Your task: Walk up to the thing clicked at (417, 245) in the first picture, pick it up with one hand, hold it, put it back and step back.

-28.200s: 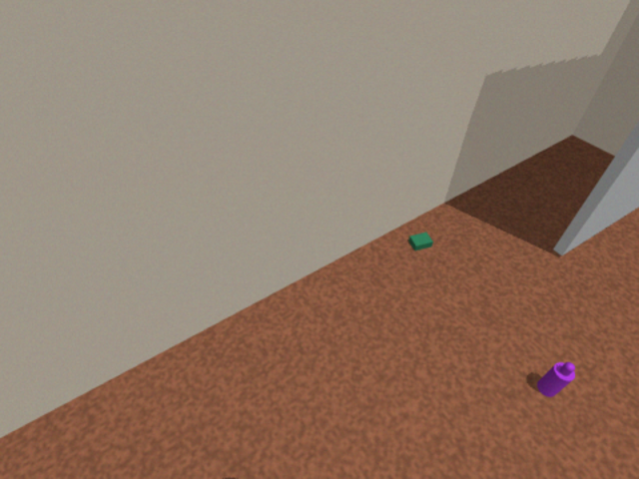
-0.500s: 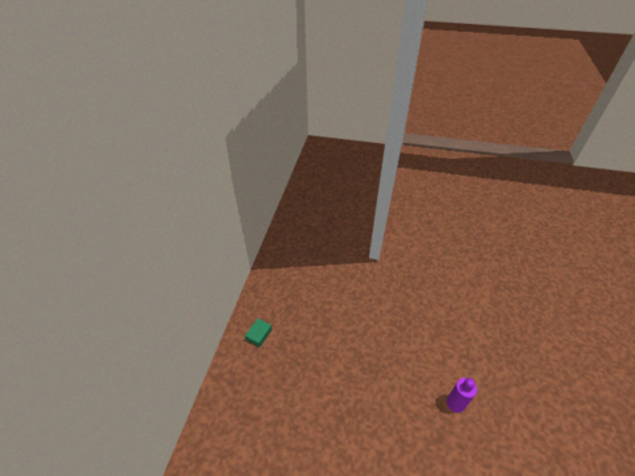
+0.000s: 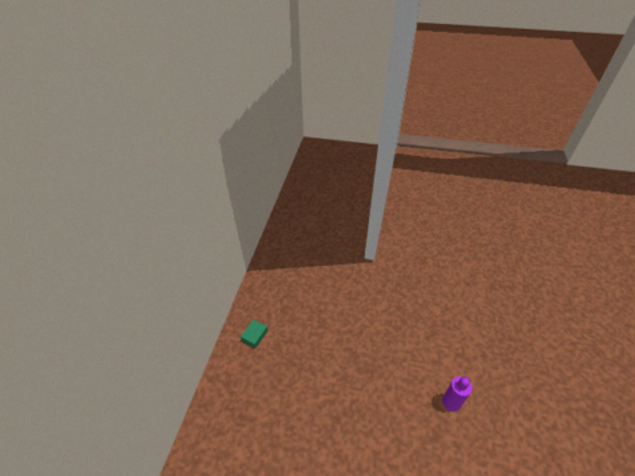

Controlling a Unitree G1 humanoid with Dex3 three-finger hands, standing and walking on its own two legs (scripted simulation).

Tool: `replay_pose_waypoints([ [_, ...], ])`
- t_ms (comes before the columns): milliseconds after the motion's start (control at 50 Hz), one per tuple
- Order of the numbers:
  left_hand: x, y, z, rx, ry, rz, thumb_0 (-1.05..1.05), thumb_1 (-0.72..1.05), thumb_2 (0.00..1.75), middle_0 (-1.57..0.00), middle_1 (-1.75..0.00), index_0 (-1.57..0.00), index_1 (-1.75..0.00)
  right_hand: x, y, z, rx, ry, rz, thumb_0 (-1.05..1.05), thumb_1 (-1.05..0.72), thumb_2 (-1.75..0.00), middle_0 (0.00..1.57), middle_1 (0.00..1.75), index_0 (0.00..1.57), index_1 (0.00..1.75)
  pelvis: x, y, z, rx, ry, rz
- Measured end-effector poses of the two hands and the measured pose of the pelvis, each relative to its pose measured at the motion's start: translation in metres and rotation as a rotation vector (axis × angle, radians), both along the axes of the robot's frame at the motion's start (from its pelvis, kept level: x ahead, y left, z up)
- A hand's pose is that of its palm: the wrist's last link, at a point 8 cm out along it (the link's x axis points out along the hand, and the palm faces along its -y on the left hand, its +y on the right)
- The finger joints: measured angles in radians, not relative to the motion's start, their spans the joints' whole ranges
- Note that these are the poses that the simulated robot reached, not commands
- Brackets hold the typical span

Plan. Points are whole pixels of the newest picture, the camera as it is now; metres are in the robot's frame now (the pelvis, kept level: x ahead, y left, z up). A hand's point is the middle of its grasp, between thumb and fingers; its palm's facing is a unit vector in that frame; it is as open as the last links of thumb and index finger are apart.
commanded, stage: stand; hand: left
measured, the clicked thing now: (254, 333) +0.76 +0.24 -0.77
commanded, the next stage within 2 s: walk up in 0.14 s
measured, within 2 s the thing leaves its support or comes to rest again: neither
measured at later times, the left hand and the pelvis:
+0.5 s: hand out of the picture +0.09 +0.34 -0.19, palm faces +0.02 -0.93 -0.36, open 7.4 cm; pelvis +0.08 +0.06 -0.03, yaw +2 degrees
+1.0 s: hand (174, 360) +0.36 +0.26 -0.14, palm faces -0.01 -0.93 -0.37, open 7.3 cm; pelvis +0.25 -0.01 -0.03, yaw +1 degrees
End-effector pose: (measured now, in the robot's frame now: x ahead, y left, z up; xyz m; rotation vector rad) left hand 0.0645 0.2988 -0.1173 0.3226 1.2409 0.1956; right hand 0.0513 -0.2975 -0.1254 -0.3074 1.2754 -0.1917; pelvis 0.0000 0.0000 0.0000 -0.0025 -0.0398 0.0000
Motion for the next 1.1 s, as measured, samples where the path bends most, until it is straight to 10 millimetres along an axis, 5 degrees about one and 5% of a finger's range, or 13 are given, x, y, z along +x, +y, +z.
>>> replay_pose_waypoints([
  [240,0.009,0.006,0.004,-0.016,-0.062,0.028,0.00,0.90,0.90,-0.20,-0.30,-0.21,-0.30,0.017,-0.004,0.007,-0.009,-0.019,0.027,0.01,-0.91,-0.89,0.21,0.30,0.21,0.30,0.016,0.003,0.000,-0.007,0.009,0.019],
  [380,-0.010,0.049,-0.002,0.012,-0.001,0.090,0.00,0.90,0.90,-0.21,-0.30,-0.21,-0.30,0.056,-0.003,0.019,-0.072,-0.030,0.067,0.01,-0.91,-0.90,0.21,0.30,0.20,0.30,0.043,0.028,-0.006,-0.029,-0.008,0.039],
  [460,0.001,0.081,-0.022,0.017,0.050,0.092,0.00,0.90,0.90,-0.20,-0.30,-0.21,-0.30,0.080,0.011,0.018,-0.116,-0.075,0.065,0.01,-0.91,-0.90,0.21,0.30,0.20,0.30,0.068,0.049,-0.022,-0.015,-0.020,0.041],
  [620,0.077,0.087,-0.020,-0.008,0.017,0.029,0.01,0.91,0.90,-0.20,-0.30,-0.20,-0.30,0.090,0.037,0.023,-0.098,-0.060,0.014,0.01,-0.90,-0.89,0.21,0.30,0.21,0.30,0.116,0.061,-0.015,0.013,-0.027,0.030],
  [760,0.150,0.075,-0.004,-0.002,-0.014,-0.020,0.00,0.91,0.90,-0.20,-0.30,-0.21,-0.30,0.123,0.033,0.018,-0.064,-0.060,-0.002,0.01,-0.90,-0.89,0.21,0.30,0.21,0.30,0.165,0.050,-0.011,0.027,-0.029,0.016],
  [940,0.264,0.020,0.003,0.040,-0.146,-0.061,0.00,0.91,0.90,-0.20,-0.30,-0.20,-0.30,0.201,-0.015,-0.022,-0.032,-0.051,0.010,0.01,-0.90,-0.89,0.21,0.30,0.21,0.30,0.233,0.004,-0.032,0.015,-0.022,0.017],
  [1100,0.290,-0.017,0.022,0.024,-0.176,-0.021,0.00,0.90,0.90,-0.20,-0.30,-0.21,-0.30,0.286,-0.036,-0.004,-0.014,-0.116,0.076,0.01,-0.91,-0.89,0.21,0.30,0.21,0.30,0.280,-0.019,-0.013,0.037,-0.014,0.016],
])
